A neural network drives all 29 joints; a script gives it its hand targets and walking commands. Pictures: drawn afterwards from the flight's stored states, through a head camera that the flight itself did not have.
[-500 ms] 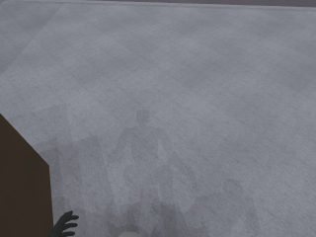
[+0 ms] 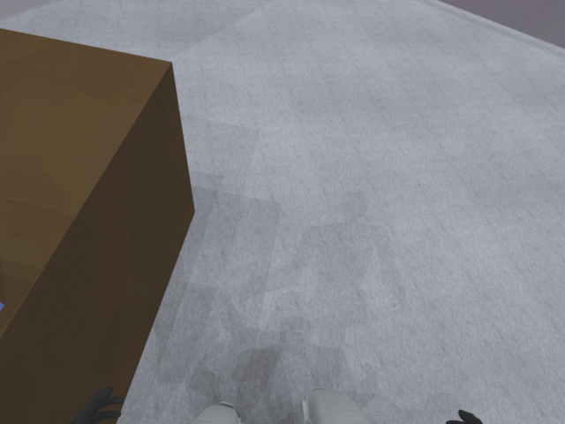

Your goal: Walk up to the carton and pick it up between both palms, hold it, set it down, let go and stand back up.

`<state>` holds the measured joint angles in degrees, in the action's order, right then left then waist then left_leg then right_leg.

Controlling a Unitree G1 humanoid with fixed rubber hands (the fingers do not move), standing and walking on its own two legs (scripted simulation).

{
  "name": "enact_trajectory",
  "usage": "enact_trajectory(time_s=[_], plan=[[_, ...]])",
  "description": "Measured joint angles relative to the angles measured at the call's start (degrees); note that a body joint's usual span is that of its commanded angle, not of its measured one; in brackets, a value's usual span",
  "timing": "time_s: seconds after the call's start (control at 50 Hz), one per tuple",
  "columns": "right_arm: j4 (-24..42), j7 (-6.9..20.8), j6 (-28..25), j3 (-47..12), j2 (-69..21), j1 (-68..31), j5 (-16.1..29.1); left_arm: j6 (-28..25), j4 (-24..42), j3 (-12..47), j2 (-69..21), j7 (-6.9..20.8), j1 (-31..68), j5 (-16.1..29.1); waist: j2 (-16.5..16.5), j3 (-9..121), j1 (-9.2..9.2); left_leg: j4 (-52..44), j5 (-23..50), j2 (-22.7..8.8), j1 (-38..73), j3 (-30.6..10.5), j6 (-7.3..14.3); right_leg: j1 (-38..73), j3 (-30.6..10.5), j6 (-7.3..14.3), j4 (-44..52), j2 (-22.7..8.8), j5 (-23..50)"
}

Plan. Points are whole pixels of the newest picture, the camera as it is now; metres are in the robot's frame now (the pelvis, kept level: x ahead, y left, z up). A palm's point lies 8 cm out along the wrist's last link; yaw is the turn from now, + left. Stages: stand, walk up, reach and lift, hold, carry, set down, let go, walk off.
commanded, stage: walk up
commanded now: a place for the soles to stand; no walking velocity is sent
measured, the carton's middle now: out of the picture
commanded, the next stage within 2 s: none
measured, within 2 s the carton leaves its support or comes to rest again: neither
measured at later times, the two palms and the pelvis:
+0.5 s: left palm out of the picture -0.08 +0.24 -0.09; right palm (447, 412) +0.14 -0.27 -0.11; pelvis -0.04 -0.05 +0.00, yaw +28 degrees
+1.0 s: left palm out of the picture -0.16 +0.17 -0.12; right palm (361, 324) +0.27 -0.16 -0.12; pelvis +0.00 -0.06 -0.01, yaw +54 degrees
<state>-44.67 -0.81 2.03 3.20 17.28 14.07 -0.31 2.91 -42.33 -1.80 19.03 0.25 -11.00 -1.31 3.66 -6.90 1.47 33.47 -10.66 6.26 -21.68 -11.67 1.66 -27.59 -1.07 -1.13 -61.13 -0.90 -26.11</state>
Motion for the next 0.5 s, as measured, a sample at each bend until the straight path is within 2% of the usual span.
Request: enact_trajectory(time_s=[0.08,0.14,0.18,0.2,0.24,0.26,0.3,0.34,0.42,0.5], plan=[[1.7,0.7,0.9,0.4,0.3,0.1,-1.0,-0.1,0.8,-0.2,-0.3,-0.8,-0.1,0.9,-1.2,1.4,0.05,0.6,0.7,1.9,-1.2,-4.3,-1.1,2.1,-1.2,-0.1,8.6,1.6,1.6],[2.6,1.3,1.7,0.4,0.6,-0.5,-1.3,-0.4,1.1,-0.7,-0.7,-1.9,-0.1,1.3,-2.0,2.0,-0.15,1.4,1.2,3.5,-2.5,-7.2,-2.5,5.7,-0.6,0.6,17.8,3.1,4.5],[2.9,1.6,2.2,0.4,0.8,-1.2,-1.2,-0.8,1.2,-0.9,-0.9,-2.4,-0.4,1.3,-2.6,2.4,-1.03,2.4,1.4,4.4,-3.9,-8.4,-3.6,8.1,0.1,1.7,24.7,3.6,8.7],[2.8,1.5,2.2,0.4,0.9,-1.8,-1.2,-0.9,0.9,-0.9,-1.3,-2.6,-0.5,1.1,-3.5,2.2,-1.25,4.9,-2.7,4.5,-5.0,-8.6,-3.8,8.0,1.0,2.3,24.8,3.8,9.6],[2.5,1.2,2.1,0.5,0.5,-1.6,-2.2,-0.7,0.0,-0.8,-1.6,-3.0,-0.2,1.1,-4.0,1.9,-1.16,16.6,-12.0,4.1,-9.1,-3.6,-4.8,9.0,3.3,3.2,25.8,2.5,9.6],[2.3,1.3,2.1,0.5,0.5,-1.3,-2.7,-0.7,-0.3,-0.9,-1.8,-3.2,0.0,1.0,-4.0,1.8,-1.37,22.4,-13.8,3.4,-10.6,-0.8,-5.5,10.0,4.3,3.4,27.2,1.6,10.1],[2.1,1.8,2.1,0.6,0.7,-0.2,-3.0,-1.3,-0.7,-1.2,-2.2,-3.4,-0.1,0.3,-3.8,2.1,-1.72,30.6,-12.7,1.1,-12.1,2.8,-6.4,11.5,6.0,3.5,30.3,-0.2,11.6],[1.5,2.5,1.8,1.1,1.1,1.0,-2.4,-2.0,-0.9,-1.5,-2.7,-3.3,-0.4,-0.5,-3.8,2.7,-1.75,33.8,-10.0,-1.8,-11.4,4.5,-6.9,12.2,7.7,3.4,32.0,-1.6,12.5],[-1.1,3.6,1.8,1.1,1.3,2.8,-0.9,-3.1,-0.9,-1.3,-3.3,-2.4,-0.7,-1.2,-4.1,3.5,-1.96,25.3,-8.9,-7.4,-5.3,7.2,-7.1,12.9,11.5,3.2,31.9,-4.0,12.0],[-2.2,3.8,1.6,0.1,0.4,2.7,-0.7,-3.3,-1.0,-0.6,-2.6,-1.4,-1.3,-1.8,-3.7,3.3,-2.75,14.0,-13.4,-10.0,0.4,10.4,-5.9,13.2,16.1,2.7,29.5,-6.4,10.1]])
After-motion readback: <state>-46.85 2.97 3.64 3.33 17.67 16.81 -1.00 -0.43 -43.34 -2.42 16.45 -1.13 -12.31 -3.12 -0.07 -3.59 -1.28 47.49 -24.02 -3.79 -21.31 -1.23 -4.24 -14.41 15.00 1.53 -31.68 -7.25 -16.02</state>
